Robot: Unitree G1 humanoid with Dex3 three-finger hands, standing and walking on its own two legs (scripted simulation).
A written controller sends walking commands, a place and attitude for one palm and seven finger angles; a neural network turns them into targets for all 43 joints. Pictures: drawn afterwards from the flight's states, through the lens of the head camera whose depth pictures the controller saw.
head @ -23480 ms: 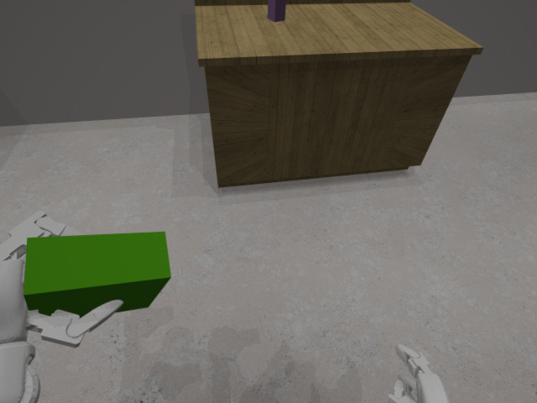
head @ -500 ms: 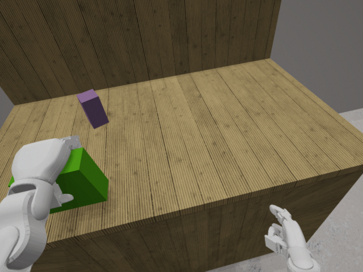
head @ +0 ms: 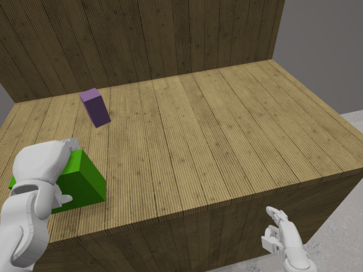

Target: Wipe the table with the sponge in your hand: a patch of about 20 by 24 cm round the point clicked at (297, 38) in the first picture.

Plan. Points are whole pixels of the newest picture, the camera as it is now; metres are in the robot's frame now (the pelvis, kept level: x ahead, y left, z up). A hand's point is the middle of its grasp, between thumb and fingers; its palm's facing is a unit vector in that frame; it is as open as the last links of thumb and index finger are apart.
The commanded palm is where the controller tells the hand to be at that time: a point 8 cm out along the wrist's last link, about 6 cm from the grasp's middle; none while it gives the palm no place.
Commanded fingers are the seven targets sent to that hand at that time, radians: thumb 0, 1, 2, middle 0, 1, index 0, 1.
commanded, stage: move the sponge above the wiping area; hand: left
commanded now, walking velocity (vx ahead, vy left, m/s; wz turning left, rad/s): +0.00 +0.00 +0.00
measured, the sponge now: (69, 188) +0.22 +0.31 +0.08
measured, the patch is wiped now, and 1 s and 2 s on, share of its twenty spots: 0.00 0.00 0.00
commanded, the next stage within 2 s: lower the sponge onto the table in 1.38 s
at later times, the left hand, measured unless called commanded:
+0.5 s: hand (55, 179) +0.22 +0.32 +0.12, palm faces +0.03 -0.04 -1.00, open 9.8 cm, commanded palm +0.20 +0.31 +0.18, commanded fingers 0.00 0.10 1.30 -1.20 -1.60 -1.20 -1.60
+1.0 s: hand (54, 178) +0.23 +0.33 +0.11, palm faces +0.01 -0.04 -1.00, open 9.8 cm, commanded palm +0.20 +0.32 +0.17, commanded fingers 0.00 0.10 1.30 -1.20 -1.60 -1.20 -1.60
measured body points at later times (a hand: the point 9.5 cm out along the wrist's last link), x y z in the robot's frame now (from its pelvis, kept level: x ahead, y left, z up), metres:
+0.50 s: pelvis +0.01 +0.00 +0.00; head -0.01 -0.04 +0.45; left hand +0.22 +0.32 +0.17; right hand +0.25 -0.20 -0.08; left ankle +0.04 +0.10 -0.74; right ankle +0.02 -0.10 -0.74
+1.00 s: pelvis +0.01 +0.01 +0.00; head +0.00 -0.03 +0.45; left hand +0.22 +0.33 +0.16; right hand +0.25 -0.20 -0.08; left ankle +0.04 +0.10 -0.74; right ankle +0.02 -0.10 -0.74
